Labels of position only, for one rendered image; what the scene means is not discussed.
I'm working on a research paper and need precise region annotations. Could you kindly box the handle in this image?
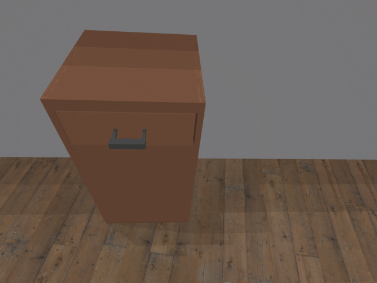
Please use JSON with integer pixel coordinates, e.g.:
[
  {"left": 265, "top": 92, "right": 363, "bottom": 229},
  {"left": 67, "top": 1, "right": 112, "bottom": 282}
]
[{"left": 108, "top": 129, "right": 146, "bottom": 149}]

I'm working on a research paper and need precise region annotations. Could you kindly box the drawer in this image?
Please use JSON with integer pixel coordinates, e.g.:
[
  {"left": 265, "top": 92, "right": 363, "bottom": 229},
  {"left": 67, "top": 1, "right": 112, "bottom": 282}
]
[{"left": 56, "top": 111, "right": 196, "bottom": 145}]

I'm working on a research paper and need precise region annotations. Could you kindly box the cabinet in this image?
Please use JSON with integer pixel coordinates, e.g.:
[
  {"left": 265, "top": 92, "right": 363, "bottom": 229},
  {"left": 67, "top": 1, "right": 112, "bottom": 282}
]
[{"left": 40, "top": 30, "right": 206, "bottom": 223}]

